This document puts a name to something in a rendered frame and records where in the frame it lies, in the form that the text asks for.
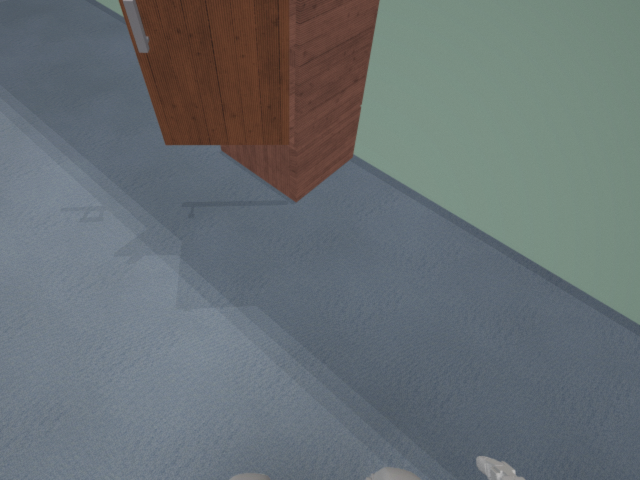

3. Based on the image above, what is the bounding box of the handle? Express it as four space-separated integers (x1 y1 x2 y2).
123 0 150 53

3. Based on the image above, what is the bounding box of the cupboard door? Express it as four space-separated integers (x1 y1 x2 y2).
119 0 289 145

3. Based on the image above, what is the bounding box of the right robot hand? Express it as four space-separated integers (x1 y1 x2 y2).
476 456 526 480

